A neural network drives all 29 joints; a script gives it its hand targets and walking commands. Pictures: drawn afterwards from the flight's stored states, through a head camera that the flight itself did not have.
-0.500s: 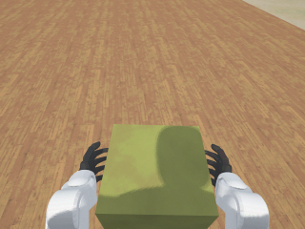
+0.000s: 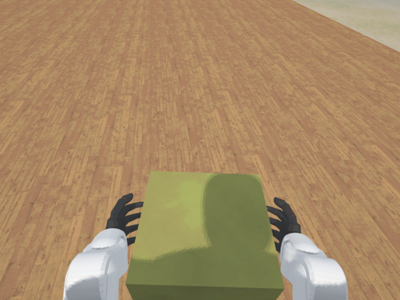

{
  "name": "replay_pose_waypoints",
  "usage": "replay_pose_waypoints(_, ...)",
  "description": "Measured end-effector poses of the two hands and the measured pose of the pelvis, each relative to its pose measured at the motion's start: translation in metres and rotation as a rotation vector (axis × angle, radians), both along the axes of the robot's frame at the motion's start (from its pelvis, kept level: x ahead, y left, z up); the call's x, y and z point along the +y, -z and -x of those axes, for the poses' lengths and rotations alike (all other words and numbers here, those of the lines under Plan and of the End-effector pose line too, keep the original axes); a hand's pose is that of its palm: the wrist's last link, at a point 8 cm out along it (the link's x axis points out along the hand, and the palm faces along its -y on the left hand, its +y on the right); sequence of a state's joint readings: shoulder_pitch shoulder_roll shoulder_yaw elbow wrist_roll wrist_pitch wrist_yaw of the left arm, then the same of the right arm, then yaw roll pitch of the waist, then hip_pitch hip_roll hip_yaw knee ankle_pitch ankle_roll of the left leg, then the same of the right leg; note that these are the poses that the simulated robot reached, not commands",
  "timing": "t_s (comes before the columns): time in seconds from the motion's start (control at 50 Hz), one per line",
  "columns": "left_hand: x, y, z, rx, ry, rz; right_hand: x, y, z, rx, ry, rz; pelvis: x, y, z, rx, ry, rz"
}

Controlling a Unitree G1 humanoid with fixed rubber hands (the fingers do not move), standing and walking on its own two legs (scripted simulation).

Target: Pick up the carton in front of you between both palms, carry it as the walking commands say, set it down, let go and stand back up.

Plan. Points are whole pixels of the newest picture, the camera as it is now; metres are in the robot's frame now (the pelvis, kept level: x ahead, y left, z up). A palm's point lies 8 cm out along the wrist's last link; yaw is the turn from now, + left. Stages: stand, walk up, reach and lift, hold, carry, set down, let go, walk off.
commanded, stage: carry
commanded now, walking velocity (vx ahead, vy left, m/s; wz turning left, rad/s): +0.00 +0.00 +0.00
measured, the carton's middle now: (202, 253) +0.24 +0.00 +0.01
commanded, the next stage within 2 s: hold in 1.28 s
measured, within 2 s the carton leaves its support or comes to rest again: neither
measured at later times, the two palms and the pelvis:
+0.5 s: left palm (120, 250) +0.23 +0.15 +0.03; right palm (279, 254) +0.23 -0.15 +0.03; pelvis -0.04 +0.00 +0.00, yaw +0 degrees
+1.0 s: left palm (117, 245) +0.24 +0.16 +0.03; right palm (275, 248) +0.24 -0.14 +0.03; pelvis -0.04 +0.01 +0.00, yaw +0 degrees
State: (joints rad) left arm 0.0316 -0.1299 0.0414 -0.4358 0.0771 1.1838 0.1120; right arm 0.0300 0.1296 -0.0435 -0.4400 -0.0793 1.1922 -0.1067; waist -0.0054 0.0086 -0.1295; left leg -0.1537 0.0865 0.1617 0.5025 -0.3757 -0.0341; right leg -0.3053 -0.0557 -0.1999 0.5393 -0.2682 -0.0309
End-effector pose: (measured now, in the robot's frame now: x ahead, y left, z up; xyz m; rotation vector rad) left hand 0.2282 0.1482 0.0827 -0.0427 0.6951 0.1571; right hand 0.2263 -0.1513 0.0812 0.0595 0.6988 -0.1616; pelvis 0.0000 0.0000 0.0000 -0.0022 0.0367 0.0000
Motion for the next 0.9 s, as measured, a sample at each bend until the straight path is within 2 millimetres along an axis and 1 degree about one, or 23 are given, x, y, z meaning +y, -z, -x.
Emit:
replay_pose_waypoints(0.26, 0.003, 0.021, 0.008, 0.022, 0.025, -0.035, 0.003, 0.022, 0.005, 0.023, -0.034, 0.039, 0.002, -0.003, 0.027, -0.008, 0.001, -0.006)
replay_pose_waypoints(0.42, 0.004, 0.041, 0.005, 0.03, 0.049, -0.066, 0.003, 0.042, 0.004, 0.032, -0.05, 0.068, 0.003, -0.003, 0.038, -0.008, 0.002, -0.008)
replay_pose_waypoints(0.56, 0.004, 0.056, -0.002, 0.016, 0.061, -0.08, 0.004, 0.058, -0.002, 0.017, -0.057, 0.081, 0.005, -0.002, 0.044, -0.008, 0.002, -0.009)
replay_pose_waypoints(0.64, 0.005, 0.056, -0.006, -0.014, 0.059, -0.079, 0.005, 0.058, -0.006, -0.012, -0.056, 0.082, 0.005, -0.002, 0.046, -0.007, 0.001, -0.009)
replay_pose_waypoints(0.8, 0.008, 0.045, -0.01, -0.044, 0.049, -0.069, 0.007, 0.045, -0.012, -0.043, -0.052, 0.074, 0.007, -0.001, 0.044, 0.001, -0.002, -0.007)
replay_pose_waypoints(0.9, 0.009, 0.046, -0.009, -0.024, 0.051, -0.069, 0.009, 0.047, -0.011, -0.023, -0.058, 0.077, 0.008, -0.001, 0.041, -0.001, -0.002, -0.005)
